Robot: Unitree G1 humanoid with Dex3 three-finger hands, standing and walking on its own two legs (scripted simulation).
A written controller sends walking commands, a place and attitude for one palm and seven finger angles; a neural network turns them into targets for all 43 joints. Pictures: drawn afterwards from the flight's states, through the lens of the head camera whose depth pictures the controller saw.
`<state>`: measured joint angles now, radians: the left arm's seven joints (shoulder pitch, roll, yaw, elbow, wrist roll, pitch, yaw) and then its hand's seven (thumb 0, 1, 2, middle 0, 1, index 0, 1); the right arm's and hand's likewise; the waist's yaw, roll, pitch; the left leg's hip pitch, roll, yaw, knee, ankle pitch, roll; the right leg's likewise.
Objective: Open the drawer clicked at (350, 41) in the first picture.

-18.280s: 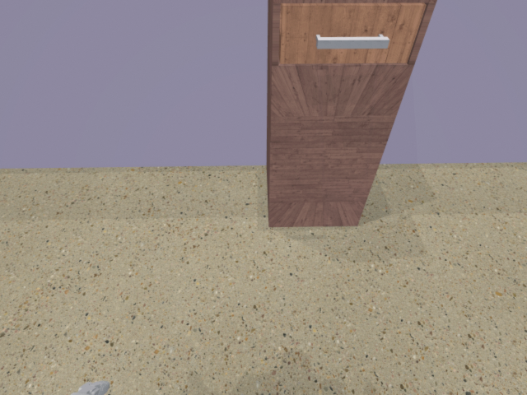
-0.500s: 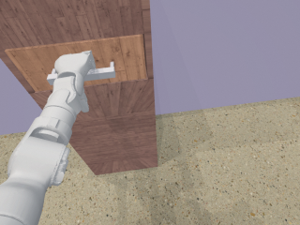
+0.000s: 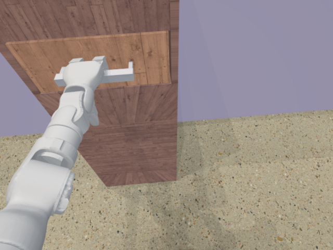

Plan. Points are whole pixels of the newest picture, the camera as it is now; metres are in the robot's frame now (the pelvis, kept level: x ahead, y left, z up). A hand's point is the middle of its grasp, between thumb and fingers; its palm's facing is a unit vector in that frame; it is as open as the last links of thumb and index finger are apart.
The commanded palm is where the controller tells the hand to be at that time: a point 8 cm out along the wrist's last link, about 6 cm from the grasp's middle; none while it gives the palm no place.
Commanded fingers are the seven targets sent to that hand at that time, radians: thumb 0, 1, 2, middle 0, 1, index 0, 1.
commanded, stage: lower the fingers behind the handle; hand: left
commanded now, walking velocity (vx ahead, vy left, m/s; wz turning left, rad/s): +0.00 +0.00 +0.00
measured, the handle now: (96, 72) +0.54 +0.17 +0.13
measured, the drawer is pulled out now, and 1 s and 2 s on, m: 0.00 0.00 0.01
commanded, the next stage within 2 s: close the thumb around the handle in 0.48 s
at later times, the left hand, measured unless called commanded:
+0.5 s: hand (92, 92) +0.49 +0.18 +0.11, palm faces +0.00 -0.02 -1.00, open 13.8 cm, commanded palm +0.46 +0.19 +0.15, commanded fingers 0.00 -0.50 0.30 -0.30 -1.20 -0.30 -1.20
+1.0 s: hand (92, 92) +0.49 +0.18 +0.11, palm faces +0.00 -0.02 -1.00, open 9.1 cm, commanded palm +0.46 +0.18 +0.15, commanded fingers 0.00 0.73 0.83 -0.39 -1.33 -0.39 -1.33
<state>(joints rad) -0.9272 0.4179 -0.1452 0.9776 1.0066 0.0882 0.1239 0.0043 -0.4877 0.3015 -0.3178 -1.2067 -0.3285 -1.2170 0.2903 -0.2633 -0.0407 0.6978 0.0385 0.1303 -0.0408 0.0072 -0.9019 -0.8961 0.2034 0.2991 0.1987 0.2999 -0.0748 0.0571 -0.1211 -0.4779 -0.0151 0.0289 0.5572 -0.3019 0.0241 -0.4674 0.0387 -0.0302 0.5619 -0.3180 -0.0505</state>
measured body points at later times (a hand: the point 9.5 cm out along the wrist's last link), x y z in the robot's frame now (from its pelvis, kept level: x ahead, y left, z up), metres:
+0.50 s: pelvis +0.00 +0.01 +0.00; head +0.05 -0.01 +0.44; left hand +0.48 +0.18 +0.16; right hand +0.04 -0.26 -0.14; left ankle -0.03 +0.11 -0.73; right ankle -0.04 -0.08 -0.73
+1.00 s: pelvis -0.01 +0.01 +0.00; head +0.05 -0.01 +0.44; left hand +0.48 +0.18 +0.16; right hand +0.02 -0.26 -0.14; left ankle -0.03 +0.11 -0.73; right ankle -0.04 -0.08 -0.73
